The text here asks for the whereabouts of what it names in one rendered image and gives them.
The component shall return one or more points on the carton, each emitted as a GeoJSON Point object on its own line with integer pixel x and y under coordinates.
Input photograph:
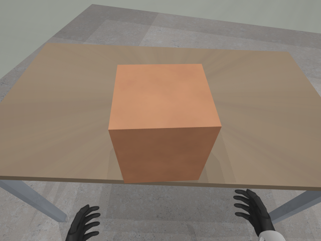
{"type": "Point", "coordinates": [163, 122]}

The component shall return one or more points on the table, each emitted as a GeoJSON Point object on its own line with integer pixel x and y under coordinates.
{"type": "Point", "coordinates": [54, 122]}

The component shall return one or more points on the right robot hand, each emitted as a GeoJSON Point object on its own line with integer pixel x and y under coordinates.
{"type": "Point", "coordinates": [259, 217]}

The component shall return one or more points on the robot right forearm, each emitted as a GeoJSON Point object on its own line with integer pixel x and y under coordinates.
{"type": "Point", "coordinates": [270, 235]}

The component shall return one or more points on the left robot hand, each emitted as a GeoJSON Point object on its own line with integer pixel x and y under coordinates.
{"type": "Point", "coordinates": [78, 227]}

